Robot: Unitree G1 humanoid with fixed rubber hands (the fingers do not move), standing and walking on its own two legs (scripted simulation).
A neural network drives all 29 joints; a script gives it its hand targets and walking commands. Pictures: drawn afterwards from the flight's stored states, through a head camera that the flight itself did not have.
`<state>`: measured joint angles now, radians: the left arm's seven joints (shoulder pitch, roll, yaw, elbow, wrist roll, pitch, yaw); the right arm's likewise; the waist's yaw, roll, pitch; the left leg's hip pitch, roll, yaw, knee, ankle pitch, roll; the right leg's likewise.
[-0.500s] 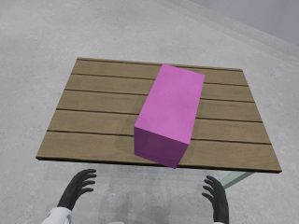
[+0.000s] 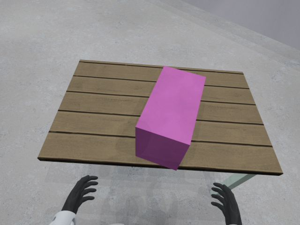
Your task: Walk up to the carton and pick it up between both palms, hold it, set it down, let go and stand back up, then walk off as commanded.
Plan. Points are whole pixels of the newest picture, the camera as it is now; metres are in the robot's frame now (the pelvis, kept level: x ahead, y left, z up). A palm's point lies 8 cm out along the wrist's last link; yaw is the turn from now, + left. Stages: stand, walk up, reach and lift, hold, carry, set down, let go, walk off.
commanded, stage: set down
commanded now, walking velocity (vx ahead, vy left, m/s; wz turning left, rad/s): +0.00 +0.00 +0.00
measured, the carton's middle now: (170, 117) +0.48 -0.06 -0.08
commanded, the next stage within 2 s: let go in 1.10 s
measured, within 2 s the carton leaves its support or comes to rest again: neither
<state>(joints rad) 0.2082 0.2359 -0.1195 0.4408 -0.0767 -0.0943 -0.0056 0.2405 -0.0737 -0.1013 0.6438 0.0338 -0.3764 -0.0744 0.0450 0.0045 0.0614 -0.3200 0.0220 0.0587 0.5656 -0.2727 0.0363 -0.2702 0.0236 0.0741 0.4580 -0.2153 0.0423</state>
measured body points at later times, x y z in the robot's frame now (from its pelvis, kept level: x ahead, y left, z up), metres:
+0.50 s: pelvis +0.00 -0.01 +0.00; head +0.03 +0.00 +0.45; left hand +0.17 +0.20 -0.08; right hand +0.17 -0.23 -0.08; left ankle +0.02 +0.09 -0.74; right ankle +0.02 -0.15 -0.73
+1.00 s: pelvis +0.00 -0.01 +0.00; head +0.04 +0.00 +0.45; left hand +0.17 +0.21 -0.09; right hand +0.18 -0.23 -0.08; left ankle +0.02 +0.09 -0.74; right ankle +0.02 -0.15 -0.73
